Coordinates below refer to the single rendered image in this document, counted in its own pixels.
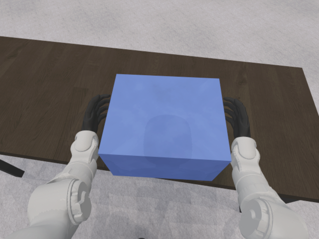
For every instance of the left robot hand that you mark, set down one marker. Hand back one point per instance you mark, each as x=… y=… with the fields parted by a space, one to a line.
x=92 y=115

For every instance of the table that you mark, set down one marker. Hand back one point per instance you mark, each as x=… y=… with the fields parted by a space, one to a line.
x=45 y=89

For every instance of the robot left upper arm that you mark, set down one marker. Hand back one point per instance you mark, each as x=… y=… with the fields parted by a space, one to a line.
x=56 y=210

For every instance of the robot right upper arm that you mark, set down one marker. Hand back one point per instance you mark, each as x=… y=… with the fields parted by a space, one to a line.
x=262 y=219

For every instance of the robot right forearm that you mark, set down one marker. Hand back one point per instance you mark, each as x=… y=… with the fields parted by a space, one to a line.
x=249 y=181

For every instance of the robot left forearm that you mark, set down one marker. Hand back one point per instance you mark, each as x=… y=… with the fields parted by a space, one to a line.
x=82 y=164

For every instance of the carton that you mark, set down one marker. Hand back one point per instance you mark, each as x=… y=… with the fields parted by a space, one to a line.
x=165 y=127

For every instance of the right robot hand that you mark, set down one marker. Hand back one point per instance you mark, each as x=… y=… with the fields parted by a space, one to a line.
x=239 y=120

